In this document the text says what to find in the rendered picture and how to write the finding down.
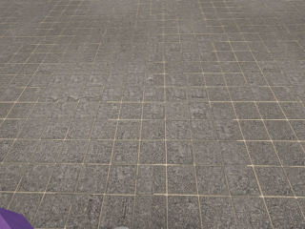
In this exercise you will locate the carton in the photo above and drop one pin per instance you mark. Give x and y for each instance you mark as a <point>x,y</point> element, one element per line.
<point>13,220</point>

